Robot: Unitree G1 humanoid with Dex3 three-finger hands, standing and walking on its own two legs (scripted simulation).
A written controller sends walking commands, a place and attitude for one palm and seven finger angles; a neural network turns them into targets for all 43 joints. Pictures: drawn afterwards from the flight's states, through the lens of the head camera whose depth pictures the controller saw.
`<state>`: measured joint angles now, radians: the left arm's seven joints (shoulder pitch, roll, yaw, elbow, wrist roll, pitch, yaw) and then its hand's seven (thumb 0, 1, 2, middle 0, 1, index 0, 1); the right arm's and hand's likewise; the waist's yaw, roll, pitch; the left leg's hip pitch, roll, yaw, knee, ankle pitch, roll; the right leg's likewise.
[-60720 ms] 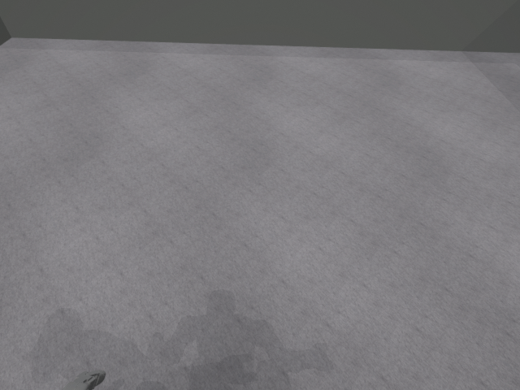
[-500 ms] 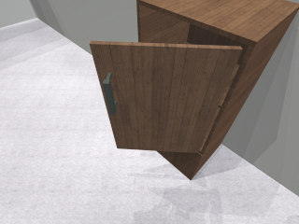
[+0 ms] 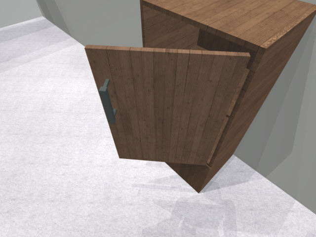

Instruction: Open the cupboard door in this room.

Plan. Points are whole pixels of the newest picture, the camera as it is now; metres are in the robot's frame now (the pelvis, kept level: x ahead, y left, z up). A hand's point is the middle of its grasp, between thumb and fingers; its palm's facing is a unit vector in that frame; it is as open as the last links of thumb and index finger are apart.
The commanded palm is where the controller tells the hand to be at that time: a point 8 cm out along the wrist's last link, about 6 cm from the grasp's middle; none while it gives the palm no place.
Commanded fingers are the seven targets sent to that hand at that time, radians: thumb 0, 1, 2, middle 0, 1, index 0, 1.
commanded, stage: come to a stop and stand still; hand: left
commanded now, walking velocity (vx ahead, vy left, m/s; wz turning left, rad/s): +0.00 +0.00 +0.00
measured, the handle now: (109, 102) +0.49 +0.19 +0.04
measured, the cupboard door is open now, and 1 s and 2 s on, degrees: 41 41 41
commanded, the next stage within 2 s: look again from close up in 0.40 s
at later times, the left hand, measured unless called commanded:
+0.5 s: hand out of the picture +0.01 +0.16 -0.17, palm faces +0.02 -0.98 -0.20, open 7.4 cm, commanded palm none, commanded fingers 0.00 0.90 0.90 -0.20 -0.30 -0.20 -0.30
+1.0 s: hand out of the picture -0.01 +0.16 -0.18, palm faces +0.03 -0.98 -0.19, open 7.4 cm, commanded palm none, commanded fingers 0.00 0.90 0.90 -0.20 -0.30 -0.20 -0.30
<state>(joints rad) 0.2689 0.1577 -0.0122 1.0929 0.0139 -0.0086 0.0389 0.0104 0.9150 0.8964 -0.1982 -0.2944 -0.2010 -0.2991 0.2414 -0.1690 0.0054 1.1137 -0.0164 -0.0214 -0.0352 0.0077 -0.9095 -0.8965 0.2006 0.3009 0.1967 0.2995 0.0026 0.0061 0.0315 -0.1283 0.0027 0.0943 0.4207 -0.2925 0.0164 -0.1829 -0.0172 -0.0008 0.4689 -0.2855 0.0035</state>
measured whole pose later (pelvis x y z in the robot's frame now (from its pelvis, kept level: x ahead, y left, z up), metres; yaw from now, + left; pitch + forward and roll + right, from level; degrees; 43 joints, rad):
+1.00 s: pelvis +0.00 -0.01 +0.00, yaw +1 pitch +0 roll +0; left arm 0.28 0.15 -0.01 1.11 0.01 -0.02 0.04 0.01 0.91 0.90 -0.20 -0.29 -0.20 -0.30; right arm 0.27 -0.13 0.01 1.15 -0.02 -0.02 -0.04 0.01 -0.91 -0.90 0.20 0.30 0.20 0.30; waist 0.01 -0.01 0.03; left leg -0.12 0.01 0.08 0.39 -0.27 0.01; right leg -0.16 -0.01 -0.02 0.42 -0.26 0.00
